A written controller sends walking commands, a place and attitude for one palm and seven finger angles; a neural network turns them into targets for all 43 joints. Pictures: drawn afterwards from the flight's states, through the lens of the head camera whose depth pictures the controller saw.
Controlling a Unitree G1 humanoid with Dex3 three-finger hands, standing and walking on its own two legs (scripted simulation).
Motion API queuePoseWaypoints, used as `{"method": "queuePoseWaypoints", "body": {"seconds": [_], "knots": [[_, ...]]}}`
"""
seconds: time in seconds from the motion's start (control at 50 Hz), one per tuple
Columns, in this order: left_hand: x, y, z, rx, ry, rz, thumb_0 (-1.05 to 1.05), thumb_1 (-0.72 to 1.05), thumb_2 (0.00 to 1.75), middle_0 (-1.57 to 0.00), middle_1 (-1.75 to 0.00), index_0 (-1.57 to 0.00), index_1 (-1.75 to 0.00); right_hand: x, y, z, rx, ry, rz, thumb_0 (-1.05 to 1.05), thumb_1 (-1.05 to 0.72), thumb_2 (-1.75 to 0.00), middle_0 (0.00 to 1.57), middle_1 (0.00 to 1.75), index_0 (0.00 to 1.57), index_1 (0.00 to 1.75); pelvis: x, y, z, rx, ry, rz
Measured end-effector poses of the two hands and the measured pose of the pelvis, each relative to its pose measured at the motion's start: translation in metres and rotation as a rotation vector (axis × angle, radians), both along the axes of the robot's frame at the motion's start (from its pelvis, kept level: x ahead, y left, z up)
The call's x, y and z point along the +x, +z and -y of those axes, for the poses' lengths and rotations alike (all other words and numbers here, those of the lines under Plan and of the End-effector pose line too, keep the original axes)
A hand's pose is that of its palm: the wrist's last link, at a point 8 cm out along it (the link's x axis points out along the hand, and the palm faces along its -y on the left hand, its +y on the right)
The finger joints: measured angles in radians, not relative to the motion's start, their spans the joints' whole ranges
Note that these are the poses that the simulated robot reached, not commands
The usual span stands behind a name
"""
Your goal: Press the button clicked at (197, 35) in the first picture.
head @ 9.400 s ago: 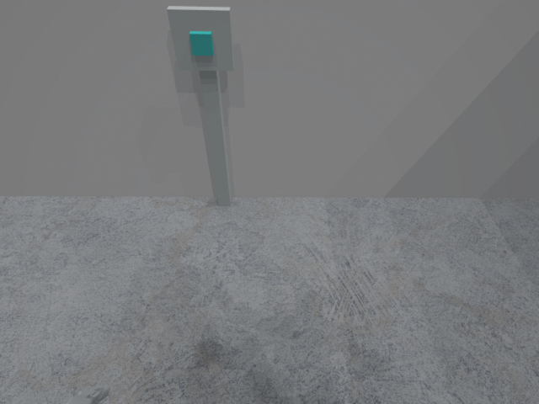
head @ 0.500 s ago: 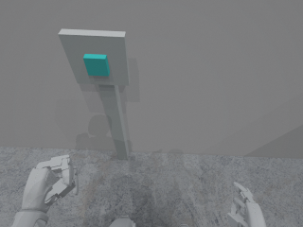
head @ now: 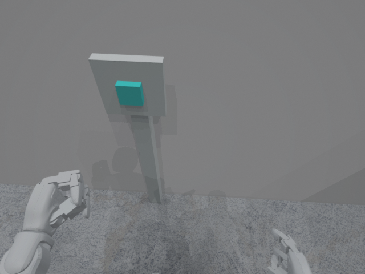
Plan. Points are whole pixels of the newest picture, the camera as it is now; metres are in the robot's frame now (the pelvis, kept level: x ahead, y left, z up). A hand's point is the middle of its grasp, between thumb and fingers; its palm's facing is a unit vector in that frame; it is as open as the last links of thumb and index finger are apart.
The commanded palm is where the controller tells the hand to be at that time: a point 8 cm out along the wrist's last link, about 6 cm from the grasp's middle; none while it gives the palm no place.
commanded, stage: raise the hand and make a fist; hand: left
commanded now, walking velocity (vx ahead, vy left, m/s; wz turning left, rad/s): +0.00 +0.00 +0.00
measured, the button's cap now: (130, 92) +0.55 +0.18 +0.09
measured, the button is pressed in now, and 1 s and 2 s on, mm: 0 0 0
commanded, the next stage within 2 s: aim a knuckle at the button in 0.34 s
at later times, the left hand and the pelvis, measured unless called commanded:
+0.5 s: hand (95, 209) +0.22 +0.18 +0.08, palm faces +0.03 -1.00 -0.06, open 3.1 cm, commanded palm +0.21 +0.24 +0.08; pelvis +0.00 -0.02 +0.00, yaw +0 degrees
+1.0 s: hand (114, 164) +0.32 +0.17 +0.07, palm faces +0.02 -1.00 -0.04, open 3.1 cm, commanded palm +0.31 +0.22 +0.07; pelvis +0.00 -0.03 +0.00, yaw -1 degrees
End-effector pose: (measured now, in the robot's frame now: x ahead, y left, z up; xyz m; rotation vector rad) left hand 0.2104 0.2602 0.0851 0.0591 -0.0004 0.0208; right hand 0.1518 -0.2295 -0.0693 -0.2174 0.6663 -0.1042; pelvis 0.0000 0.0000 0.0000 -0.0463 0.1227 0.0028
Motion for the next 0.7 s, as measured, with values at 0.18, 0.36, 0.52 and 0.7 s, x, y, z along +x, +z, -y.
{"method": "queuePoseWaypoints", "body": {"seconds": [0.18, 0.36, 0.52, 0.7], "knots": [[-0.003, -0.008, 0.010, -0.011, 0.001, -0.052, 0.02, 0.90, 0.90, -1.30, -1.50, -1.29, -1.50, -0.009, 0.006, 0.015, -0.019, -0.028, 0.006, 0.01, -0.90, -0.90, 0.20, 0.30, 0.21, 0.30, -0.001, 0.003, 0.005, 0.011, -0.012, 0.010], [-0.007, -0.004, 0.018, -0.002, 0.005, -0.019, 0.02, 0.90, 0.90, -1.30, -1.50, -1.30, -1.50, -0.004, 0.003, 0.020, -0.004, -0.008, 0.010, 0.01, -0.90, -0.90, 0.20, 0.30, 0.21, 0.30, -0.003, 0.003, 0.014, 0.014, -0.003, 0.011], [-0.008, -0.003, 0.025, 0.000, 0.012, -0.020, 0.02, 0.90, 0.90, -1.30, -1.50, -1.30, -1.50, 0.001, 0.002, 0.025, 0.004, -0.003, 0.029, 0.01, -0.90, -0.90, 0.20, 0.30, 0.21, 0.30, -0.004, 0.003, 0.022, 0.020, 0.000, 0.016], [0.032, -0.009, 0.038, -0.009, -0.022, -0.010, 0.02, 0.90, 0.90, -1.30, -1.50, -1.30, -1.50, -0.006, -0.008, 0.036, -0.006, -0.009, -0.022, 0.01, -0.90, -0.90, 0.20, 0.30, 0.21, 0.30, -0.009, 0.001, 0.030, 0.026, 0.005, 0.002]]}}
